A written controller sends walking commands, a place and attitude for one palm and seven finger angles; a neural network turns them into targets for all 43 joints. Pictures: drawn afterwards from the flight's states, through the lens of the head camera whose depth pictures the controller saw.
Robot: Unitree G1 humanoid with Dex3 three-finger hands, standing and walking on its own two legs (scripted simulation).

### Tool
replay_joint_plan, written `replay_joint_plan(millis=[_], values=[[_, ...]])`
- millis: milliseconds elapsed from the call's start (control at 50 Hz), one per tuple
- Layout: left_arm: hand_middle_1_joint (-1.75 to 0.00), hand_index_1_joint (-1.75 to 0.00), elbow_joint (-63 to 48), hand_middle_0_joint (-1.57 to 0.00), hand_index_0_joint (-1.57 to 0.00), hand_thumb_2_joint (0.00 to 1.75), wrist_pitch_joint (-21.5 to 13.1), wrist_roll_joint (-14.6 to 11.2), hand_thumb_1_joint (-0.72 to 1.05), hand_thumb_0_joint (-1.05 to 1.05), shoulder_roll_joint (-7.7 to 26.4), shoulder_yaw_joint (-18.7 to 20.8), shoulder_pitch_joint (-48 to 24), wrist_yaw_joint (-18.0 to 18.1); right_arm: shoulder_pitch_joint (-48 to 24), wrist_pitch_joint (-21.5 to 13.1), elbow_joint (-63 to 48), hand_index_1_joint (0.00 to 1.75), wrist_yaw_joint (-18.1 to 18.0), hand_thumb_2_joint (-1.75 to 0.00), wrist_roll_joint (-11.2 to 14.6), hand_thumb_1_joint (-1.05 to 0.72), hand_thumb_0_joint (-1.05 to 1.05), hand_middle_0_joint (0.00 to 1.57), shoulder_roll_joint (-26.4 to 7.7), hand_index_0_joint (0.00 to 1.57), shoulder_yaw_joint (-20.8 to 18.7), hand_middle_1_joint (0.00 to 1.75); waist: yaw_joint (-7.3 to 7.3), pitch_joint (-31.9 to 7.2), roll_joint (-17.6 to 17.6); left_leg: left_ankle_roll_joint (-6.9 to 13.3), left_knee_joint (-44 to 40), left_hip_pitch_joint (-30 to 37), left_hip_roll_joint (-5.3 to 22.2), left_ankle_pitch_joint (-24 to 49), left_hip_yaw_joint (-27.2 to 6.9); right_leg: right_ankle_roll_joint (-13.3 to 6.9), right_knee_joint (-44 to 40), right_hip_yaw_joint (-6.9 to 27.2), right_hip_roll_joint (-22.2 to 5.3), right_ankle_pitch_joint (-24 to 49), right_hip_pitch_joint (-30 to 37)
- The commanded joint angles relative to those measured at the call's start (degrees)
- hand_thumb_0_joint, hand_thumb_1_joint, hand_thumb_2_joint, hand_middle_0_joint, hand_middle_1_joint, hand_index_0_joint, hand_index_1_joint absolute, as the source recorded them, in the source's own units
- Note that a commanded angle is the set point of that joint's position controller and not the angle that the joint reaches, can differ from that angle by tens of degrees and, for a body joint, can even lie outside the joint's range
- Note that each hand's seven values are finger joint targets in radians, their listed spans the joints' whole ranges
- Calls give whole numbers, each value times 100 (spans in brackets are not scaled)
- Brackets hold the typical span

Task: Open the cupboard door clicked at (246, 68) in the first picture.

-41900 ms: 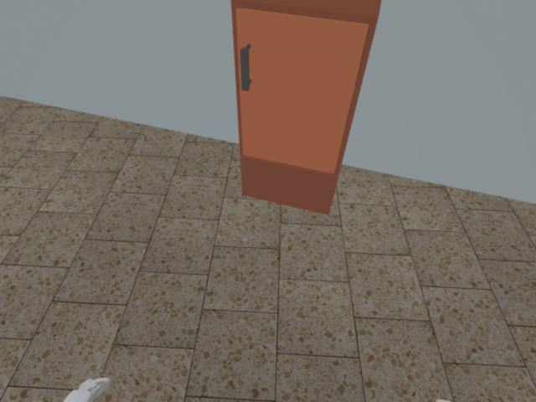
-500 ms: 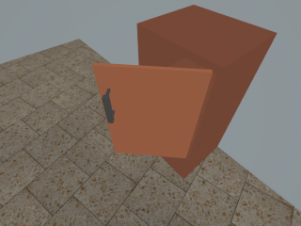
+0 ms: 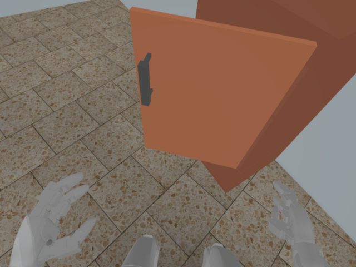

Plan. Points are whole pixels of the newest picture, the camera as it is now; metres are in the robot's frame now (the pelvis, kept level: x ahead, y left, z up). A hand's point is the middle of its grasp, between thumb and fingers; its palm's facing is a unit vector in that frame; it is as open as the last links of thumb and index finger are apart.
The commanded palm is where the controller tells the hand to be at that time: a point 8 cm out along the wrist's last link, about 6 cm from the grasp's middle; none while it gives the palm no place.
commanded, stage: raise the hand with hooked fingers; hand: left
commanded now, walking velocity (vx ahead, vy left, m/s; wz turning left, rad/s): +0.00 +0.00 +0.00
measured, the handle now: (147, 80) +0.57 +0.16 +0.05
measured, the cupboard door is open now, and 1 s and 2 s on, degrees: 44 44 44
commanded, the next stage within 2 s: move the hooked fingers beside the handle in 1.54 s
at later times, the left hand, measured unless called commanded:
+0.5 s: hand (73, 197) +0.23 +0.24 +0.04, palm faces -0.12 -0.99 -0.08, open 12.5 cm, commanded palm +0.21 +0.30 +0.06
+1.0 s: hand (58, 160) +0.28 +0.28 +0.07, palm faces -0.09 -0.99 -0.09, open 14.0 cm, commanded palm +0.26 +0.33 +0.07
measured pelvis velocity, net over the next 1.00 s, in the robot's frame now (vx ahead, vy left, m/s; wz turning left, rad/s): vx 0.00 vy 0.02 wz -0.02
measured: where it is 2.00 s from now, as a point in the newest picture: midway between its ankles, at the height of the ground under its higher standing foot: outside the picture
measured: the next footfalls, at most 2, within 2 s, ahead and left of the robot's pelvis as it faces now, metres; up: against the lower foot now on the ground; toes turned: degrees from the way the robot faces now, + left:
none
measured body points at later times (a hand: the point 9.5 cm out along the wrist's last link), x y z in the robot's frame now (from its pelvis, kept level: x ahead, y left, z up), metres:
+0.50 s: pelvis +0.00 +0.02 +0.00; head +0.08 +0.04 +0.44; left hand +0.23 +0.29 +0.04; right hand +0.16 -0.24 -0.07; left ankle +0.02 +0.12 -0.63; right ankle +0.04 -0.11 -0.63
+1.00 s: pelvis +0.00 +0.02 +0.01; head +0.09 +0.04 +0.45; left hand +0.28 +0.34 +0.08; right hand +0.16 -0.23 -0.06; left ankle +0.02 +0.12 -0.63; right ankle +0.04 -0.11 -0.63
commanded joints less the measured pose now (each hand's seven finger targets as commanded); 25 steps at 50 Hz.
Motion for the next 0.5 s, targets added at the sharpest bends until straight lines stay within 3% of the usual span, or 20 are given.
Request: replay_joint_plan(millis=[0, 60, 80, 100, 120, 160, 180, 220, 260, 300, 360, 380, 400, 460, 480], values=[[-74, -74, -1390, -25, -25, 61, -264, -18, 22, 0, 545, -309, -1501, -431, 398, -275, -348, 30, -133, -90, 69, -90, 0, 20, -753, 20, -96, 30, -823, -1101, 687, 176, -766, 560, -99, 1674, -114, -1, -896, 469, 301, 1100, 161], [-78, -78, -608, -25, -25, 58, 620, -39, 15, 0, 748, 8, -874, -749, 268, -202, -530, 30, -212, -90, 234, -90, 0, 20, -836, 20, -119, 30, -610, -1304, 5, 179, -1013, 243, -154, 1222, -115, 69, -1139, 471, 262, 617, 516], [-80, -80, -383, -25, -25, 57, 914, -106, 13, 0, 1010, 355, -741, -811, 177, -153, -564, 30, -231, -90, 260, -90, 0, 20, -850, 20, -125, 30, -403, -1447, 143, 158, -1046, 292, -193, 1394, -88, 29, -1098, 474, 259, 750, 700], [-81, -81, -715, -26, -26, 56, 1127, -227, 11, 0, 1089, 539, -714, -843, 147, -105, -709, 30, -235, -90, 282, -90, 0, 20, -827, 20, -101, 30, -283, -1893, 175, 151, -1147, 445, -223, 1554, -53, 58, -1104, 451, 212, 901, 997], [-82, -82, -821, -26, -26, 55, 1326, -326, 8, 0, 1264, 852, -590, -800, 59, -52, -795, 30, -252, -90, 291, -90, 0, 20, -780, 20, -111, 30, -141, -2085, 176, 133, -1249, 515, -240, 1695, -40, 67, -1116, 439, 186, 1017, 1249], [-86, -86, -1246, -26, -26, 53, 1435, -539, 4, 0, 1246, 1127, -482, -571, -10, 3, -908, 30, -282, -90, 282, -90, 0, 20, -615, 20, -95, 30, 30, -2327, 56, 113, -1373, 688, -229, 2086, -60, 87, -1058, 354, 184, 1380, 1573], [-87, -87, -1366, -26, -26, 52, 1392, -602, 1, 0, 1330, 1293, -487, -425, -36, 2, -903, 30, -283, -90, 234, -90, 0, 20, -551, 20, -63, 30, 142, -2312, 211, 80, -1399, 694, -226, 2259, -95, 33, -962, 307, 216, 1485, 1626], [-90, -90, -1621, -27, -27, 50, 1148, -622, -3, 0, 1159, 1240, -555, -129, 76, -23, -812, 30, -264, -90, 209, -90, 0, 20, -446, 20, -50, 30, 81, -2192, 303, 42, -1467, 800, -205, 2344, -82, 37, -955, 256, 223, 1500, 1439], [-93, -93, -1519, -27, -27, 48, 872, -494, -8, 0, 983, 1013, -714, 63, 179, -60, -645, 30, -237, -90, 179, -90, 0, 20, -459, 20, -48, 30, -86, -1871, 395, 17, -1450, 760, -177, 2184, -89, 35, -941, 208, 235, 1258, 1048], [-96, -96, -1101, -27, -27, 46, 697, -310, -13, 0, 865, 679, -1063, 10, 263, -55, -551, 30, -227, -90, 155, -90, 0, 20, -589, 20, -32, 30, -354, -1320, 329, 27, -1376, 559, -156, 1805, -134, 22, -928, 155, 258, 885, 552], [-100, -100, -537, -28, -28, 43, 609, -193, -20, 0, 984, 512, -1332, -300, 424, -115, -512, 30, -241, -90, 209, -90, 0, 20, -806, 20, -35, 30, -539, -1054, 315, 57, -1417, 329, -182, 998, -164, 29, -1074, 235, 222, 233, 233], [-102, -102, -467, -28, -28, 42, 651, -200, -22, 0, 1063, 471, -1458, -444, 440, -123, -552, 30, -255, -90, 240, -90, 0, 20, -874, 20, -33, 30, -547, -976, 390, 71, -1444, 341, -184, 909, -177, -1, -1091, 260, 234, 194, 209], [-103, -103, -529, -28, -28, 41, 673, -241, -24, 0, 1186, 542, -1581, -565, 487, -132, -594, 30, -265, -90, 257, -90, 0, 20, -917, 20, -27, 30, -526, -1160, 436, 75, -1517, 450, -192, 887, -182, 7, -1139, 275, 221, 187, 314], [-108, -108, -902, -29, -29, 38, 744, -413, -31, 0, 1690, 993, -1676, -705, 536, -185, -692, 30, -307, -90, 276, -90, 0, 20, -963, 20, -25, 30, -355, -1616, 768, 86, -1640, 824, -198, 1290, -173, -8, -1211, 312, 211, 502, 707], [-110, -110, -1033, -29, -29, 37, 740, -458, -34, 0, 2010, 1290, -1816, -666, 554, -181, -678, 30, -314, -90, 261, -90, 0, 20, -978, 20, -24, 30, -281, -1724, 829, 64, -1641, 912, -184, 1474, -195, -40, -1148, 286, 236, 618, 824]])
